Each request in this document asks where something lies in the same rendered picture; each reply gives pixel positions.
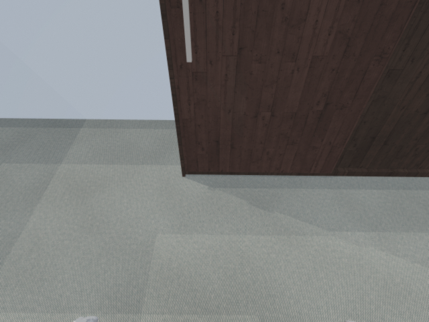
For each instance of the wardrobe door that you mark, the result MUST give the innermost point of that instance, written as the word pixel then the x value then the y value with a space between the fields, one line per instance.
pixel 393 130
pixel 278 85

